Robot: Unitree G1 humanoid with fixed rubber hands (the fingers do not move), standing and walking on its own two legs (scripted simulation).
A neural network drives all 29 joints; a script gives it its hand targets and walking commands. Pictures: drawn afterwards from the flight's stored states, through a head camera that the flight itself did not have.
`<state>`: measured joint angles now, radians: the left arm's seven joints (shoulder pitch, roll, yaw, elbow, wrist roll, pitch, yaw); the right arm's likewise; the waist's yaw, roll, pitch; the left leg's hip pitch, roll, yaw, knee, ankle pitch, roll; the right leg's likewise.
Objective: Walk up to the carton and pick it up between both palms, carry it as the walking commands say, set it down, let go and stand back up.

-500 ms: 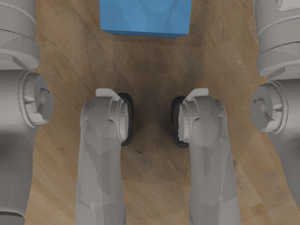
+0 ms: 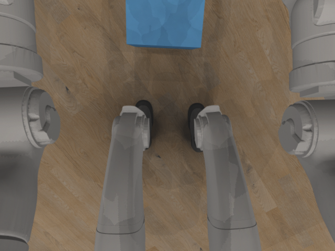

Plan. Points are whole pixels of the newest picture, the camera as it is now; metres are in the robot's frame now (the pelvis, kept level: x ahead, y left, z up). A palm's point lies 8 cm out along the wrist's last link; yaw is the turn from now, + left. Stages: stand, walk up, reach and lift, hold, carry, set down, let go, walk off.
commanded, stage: set down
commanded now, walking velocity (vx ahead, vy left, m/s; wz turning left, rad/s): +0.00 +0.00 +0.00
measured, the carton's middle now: out of the picture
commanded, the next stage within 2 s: let go in 0.40 s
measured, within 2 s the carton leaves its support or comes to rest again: neither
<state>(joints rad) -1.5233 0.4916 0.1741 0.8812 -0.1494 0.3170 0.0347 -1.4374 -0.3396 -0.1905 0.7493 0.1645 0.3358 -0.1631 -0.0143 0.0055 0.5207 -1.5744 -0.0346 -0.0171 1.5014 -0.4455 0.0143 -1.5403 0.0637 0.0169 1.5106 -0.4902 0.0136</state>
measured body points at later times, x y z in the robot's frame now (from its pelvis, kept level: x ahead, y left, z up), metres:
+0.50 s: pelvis +0.03 +0.00 +0.10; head +0.36 +0.01 +0.40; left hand +0.59 +0.21 -0.01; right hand +0.57 -0.18 -0.02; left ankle +0.11 +0.11 -0.55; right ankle +0.10 -0.12 -0.55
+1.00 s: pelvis +0.10 -0.01 +0.16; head +0.32 -0.01 +0.55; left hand +0.45 +0.21 +0.04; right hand +0.44 -0.22 +0.04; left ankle +0.11 +0.11 -0.55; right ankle +0.10 -0.12 -0.54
